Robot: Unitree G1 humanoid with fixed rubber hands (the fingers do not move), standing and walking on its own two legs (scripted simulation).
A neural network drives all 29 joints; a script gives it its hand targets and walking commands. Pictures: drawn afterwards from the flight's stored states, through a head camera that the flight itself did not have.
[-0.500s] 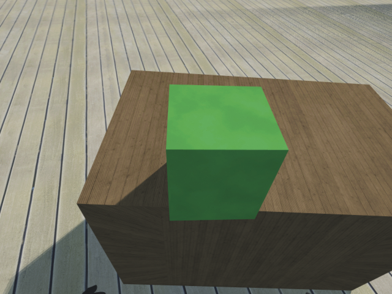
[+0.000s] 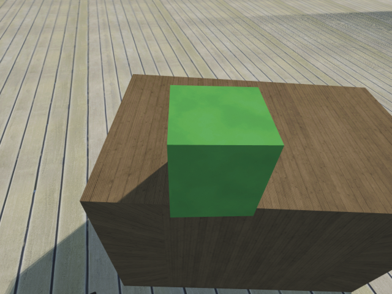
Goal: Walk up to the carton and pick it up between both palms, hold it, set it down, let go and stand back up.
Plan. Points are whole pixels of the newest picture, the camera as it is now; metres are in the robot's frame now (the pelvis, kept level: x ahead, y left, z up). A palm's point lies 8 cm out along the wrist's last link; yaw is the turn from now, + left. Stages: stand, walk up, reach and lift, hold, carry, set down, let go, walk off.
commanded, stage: stand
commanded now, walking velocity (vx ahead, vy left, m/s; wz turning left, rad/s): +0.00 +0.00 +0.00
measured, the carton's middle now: (213, 153) +0.43 -0.01 +0.06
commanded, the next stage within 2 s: none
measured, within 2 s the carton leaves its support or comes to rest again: neither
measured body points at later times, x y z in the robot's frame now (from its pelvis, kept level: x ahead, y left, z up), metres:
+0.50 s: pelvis -0.01 +0.00 +0.00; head -0.03 +0.02 +0.45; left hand +0.09 +0.25 -0.14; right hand +0.09 -0.25 -0.12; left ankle +0.03 +0.11 -0.74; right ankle +0.02 -0.12 -0.74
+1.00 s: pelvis -0.01 +0.00 +0.00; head -0.03 +0.01 +0.45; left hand +0.09 +0.25 -0.13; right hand +0.09 -0.25 -0.13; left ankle +0.03 +0.11 -0.74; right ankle +0.02 -0.12 -0.74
